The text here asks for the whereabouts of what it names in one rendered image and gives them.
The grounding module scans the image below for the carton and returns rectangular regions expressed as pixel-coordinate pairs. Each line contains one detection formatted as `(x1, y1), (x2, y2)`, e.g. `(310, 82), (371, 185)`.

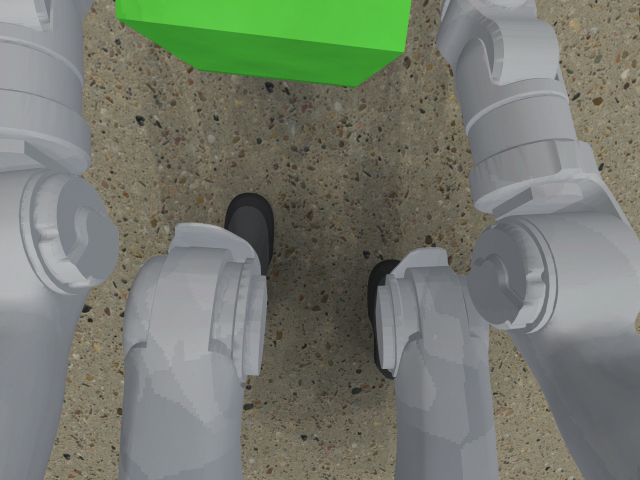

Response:
(115, 0), (411, 88)

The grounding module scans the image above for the robot left shin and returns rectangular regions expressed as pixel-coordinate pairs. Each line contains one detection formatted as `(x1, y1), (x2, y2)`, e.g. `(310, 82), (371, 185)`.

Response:
(123, 223), (261, 357)

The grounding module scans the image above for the robot right upper arm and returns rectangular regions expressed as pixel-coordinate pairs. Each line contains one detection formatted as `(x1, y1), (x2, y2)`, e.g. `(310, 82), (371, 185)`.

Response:
(466, 211), (640, 480)

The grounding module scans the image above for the robot right shin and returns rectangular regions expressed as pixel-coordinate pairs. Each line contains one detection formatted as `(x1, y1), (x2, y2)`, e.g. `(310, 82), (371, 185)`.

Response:
(387, 247), (489, 372)

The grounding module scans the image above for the right robot forearm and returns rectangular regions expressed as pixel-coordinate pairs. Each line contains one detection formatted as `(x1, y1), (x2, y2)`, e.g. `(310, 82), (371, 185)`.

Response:
(436, 0), (637, 236)

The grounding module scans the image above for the robot shin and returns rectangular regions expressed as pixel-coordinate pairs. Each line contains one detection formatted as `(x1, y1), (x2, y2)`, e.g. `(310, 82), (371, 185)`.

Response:
(387, 247), (489, 372)
(123, 223), (261, 357)

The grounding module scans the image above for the left robot forearm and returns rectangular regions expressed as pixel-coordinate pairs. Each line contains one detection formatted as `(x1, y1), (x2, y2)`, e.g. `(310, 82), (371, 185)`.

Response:
(0, 0), (93, 175)

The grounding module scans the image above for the robot left upper arm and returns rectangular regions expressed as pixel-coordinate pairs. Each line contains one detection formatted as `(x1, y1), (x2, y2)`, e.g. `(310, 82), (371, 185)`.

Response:
(0, 167), (119, 480)

